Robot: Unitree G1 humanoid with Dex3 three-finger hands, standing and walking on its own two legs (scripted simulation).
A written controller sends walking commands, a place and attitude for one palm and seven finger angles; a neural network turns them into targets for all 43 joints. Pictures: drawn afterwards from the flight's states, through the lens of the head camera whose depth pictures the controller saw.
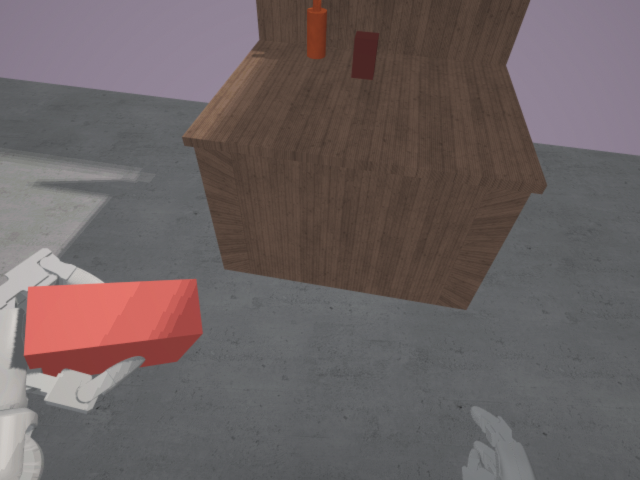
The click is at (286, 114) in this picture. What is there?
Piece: table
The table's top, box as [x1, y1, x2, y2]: [182, 40, 546, 193]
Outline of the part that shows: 182,136 184,145 536,193 542,193 546,186 505,65 377,52 373,79 358,79 350,77 353,51 352,49 326,47 326,54 323,58 311,59 306,55 306,45 259,40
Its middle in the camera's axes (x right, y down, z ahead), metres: +0.15 -0.44 +1.22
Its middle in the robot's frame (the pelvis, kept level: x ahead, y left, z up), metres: +1.20 -0.08 -0.11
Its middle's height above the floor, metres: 0.66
